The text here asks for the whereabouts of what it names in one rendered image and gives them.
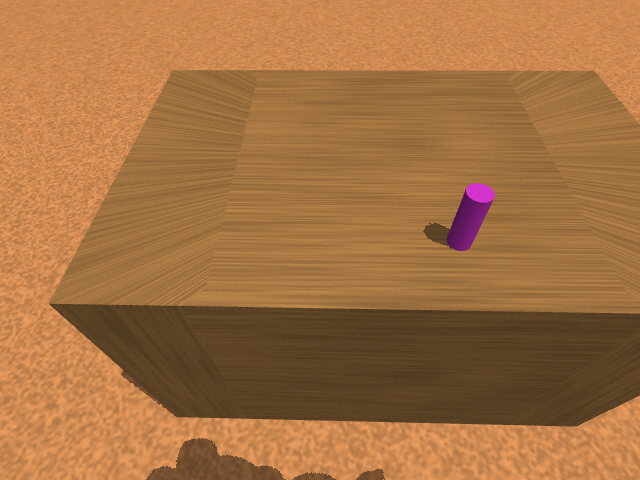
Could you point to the can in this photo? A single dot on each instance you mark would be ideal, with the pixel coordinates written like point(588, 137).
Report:
point(473, 208)

